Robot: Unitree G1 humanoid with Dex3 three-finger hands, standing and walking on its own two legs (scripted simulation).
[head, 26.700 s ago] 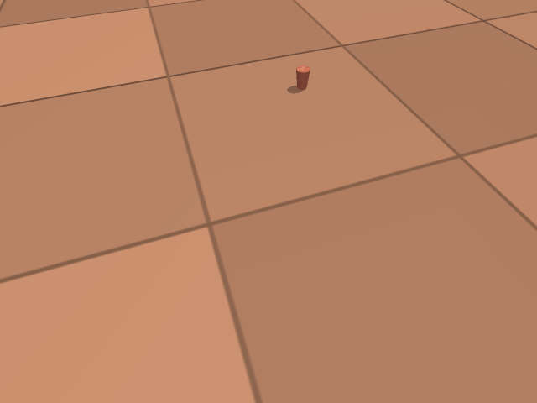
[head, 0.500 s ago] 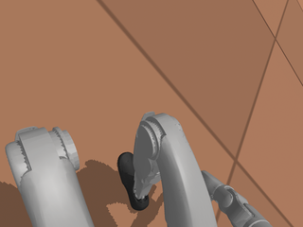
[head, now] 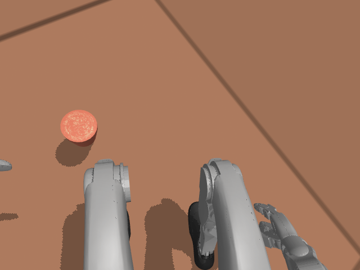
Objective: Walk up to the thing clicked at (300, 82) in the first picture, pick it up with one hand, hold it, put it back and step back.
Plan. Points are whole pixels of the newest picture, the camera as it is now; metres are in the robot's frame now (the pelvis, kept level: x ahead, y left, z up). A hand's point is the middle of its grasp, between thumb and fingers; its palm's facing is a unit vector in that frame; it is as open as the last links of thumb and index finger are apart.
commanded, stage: home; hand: left
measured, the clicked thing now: (82, 132) +0.44 +0.28 -0.29
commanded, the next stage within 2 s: none
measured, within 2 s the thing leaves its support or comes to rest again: neither
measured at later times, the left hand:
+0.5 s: hand out of the picture +0.26 +0.30 +0.12, palm faces +0.30 -0.84 -0.45, open 17.5 cm
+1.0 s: hand out of the picture +0.24 +0.22 +0.30, palm faces +0.28 -0.91 -0.31, open 17.4 cm
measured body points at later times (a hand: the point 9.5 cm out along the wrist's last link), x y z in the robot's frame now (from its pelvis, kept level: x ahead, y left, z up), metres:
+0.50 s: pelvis +0.05 -0.01 +0.22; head +0.18 +0.03 +0.65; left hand +0.24 +0.34 +0.15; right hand +0.27 -0.24 +0.12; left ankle +0.09 +0.13 -0.33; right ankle +0.11 -0.13 -0.33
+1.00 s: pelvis +0.10 +0.01 +0.35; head +0.11 +0.02 +0.80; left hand +0.22 +0.27 +0.32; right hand +0.29 -0.20 +0.28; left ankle +0.09 +0.13 -0.33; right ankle +0.11 -0.13 -0.33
